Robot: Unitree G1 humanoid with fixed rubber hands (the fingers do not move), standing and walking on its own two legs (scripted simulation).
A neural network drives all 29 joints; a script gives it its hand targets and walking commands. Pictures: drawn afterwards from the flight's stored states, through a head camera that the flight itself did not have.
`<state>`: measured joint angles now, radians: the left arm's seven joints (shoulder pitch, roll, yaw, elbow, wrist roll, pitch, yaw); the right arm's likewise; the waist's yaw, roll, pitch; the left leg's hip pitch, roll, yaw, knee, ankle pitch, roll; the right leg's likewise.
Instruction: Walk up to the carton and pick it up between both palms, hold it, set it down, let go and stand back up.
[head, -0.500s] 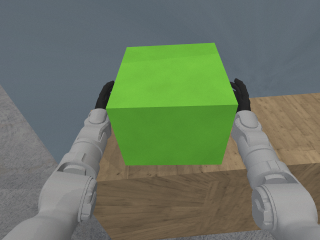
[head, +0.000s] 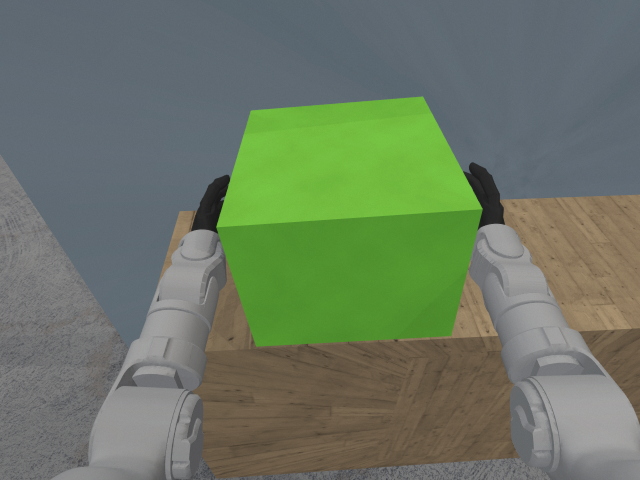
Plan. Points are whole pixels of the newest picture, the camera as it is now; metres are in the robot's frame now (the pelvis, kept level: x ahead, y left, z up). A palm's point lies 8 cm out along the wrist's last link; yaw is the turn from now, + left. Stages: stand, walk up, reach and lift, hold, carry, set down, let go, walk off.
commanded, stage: reach and lift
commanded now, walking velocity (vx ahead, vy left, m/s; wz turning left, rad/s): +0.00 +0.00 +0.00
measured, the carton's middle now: (343, 215) +0.45 -0.02 +0.11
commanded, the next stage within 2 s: hold in 1.22 s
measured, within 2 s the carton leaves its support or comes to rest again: neither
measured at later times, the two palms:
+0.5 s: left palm (187, 235) +0.36 +0.17 +0.16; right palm (483, 215) +0.38 -0.18 +0.17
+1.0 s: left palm (180, 219) +0.37 +0.18 +0.18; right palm (488, 200) +0.38 -0.18 +0.19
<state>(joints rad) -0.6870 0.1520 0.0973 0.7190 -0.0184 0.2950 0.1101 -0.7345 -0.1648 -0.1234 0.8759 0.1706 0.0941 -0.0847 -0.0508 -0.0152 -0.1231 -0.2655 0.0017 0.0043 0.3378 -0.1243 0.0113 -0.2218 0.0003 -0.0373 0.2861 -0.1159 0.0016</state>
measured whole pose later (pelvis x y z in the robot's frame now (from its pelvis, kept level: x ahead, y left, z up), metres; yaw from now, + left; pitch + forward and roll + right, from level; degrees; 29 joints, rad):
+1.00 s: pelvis +0.00 -0.01 +0.00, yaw +1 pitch -3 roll +0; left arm -0.63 0.12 0.23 0.38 0.10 0.62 0.03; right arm -0.75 -0.15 -0.09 0.69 0.20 0.36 -0.13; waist -0.05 -0.02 -0.11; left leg -0.15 -0.01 -0.02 0.32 -0.13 0.00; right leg -0.11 0.00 -0.03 0.30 -0.14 0.00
